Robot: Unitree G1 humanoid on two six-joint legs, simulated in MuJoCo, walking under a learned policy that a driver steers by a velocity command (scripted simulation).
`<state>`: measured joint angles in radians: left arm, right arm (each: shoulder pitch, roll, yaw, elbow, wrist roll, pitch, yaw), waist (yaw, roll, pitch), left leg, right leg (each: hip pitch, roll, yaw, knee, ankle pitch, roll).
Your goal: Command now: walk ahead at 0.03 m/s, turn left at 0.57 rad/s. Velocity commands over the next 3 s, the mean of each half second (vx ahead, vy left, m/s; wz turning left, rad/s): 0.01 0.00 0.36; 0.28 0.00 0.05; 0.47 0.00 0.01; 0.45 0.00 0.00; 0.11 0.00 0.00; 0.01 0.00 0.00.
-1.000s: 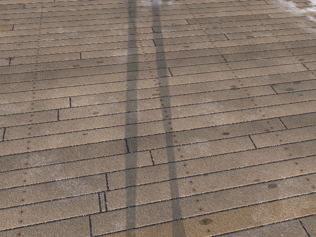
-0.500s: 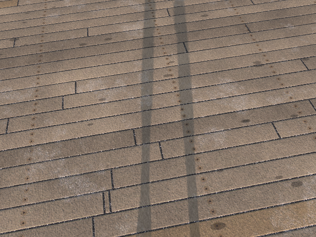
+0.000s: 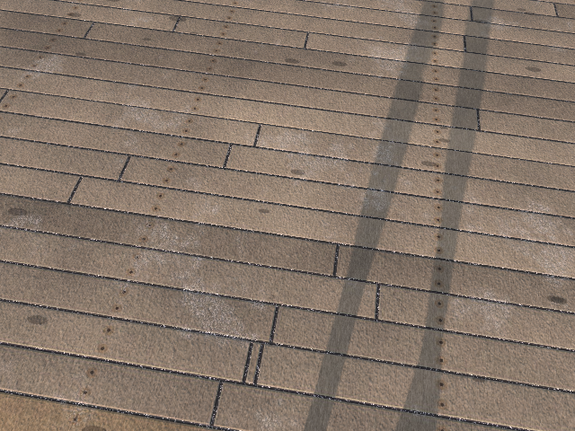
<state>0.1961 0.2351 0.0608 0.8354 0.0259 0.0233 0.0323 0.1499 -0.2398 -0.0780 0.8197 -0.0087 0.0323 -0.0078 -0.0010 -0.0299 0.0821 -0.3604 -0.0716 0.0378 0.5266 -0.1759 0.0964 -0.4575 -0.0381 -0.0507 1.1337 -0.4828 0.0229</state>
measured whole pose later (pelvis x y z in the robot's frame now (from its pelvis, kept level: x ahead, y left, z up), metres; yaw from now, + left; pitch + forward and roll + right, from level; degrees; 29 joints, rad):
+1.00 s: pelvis +0.12 -0.05 +0.00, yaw +10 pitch +0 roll +1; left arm 0.11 0.27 0.06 0.77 0.03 -0.02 -0.04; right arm 0.44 -0.26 -0.05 1.02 -0.02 -0.06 0.00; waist -0.06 0.01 0.04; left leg 0.11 0.00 -0.04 0.28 -0.38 -0.01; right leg -0.44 -0.03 -0.06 0.59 -0.22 -0.05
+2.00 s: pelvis +0.64 +0.04 +0.01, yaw +10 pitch +0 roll +2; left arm 0.07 0.21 0.02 0.88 0.03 -0.04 -0.02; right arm 0.40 -0.18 -0.02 1.05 -0.02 -0.09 0.00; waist -0.05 -0.05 0.06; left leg 0.06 -0.09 0.09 0.23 -0.29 0.07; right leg -0.57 -0.06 -0.06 0.62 -0.02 -0.04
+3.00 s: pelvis +0.77 +0.07 +0.01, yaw +10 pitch -1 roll +0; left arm 0.30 0.14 0.00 1.14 0.01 -0.01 0.03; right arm 0.31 -0.13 0.01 1.15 -0.01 -0.02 -0.04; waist 0.01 0.00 0.02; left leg -0.11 -0.02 0.02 0.38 -0.25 0.02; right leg -0.21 0.01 -0.07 0.39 -0.16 -0.04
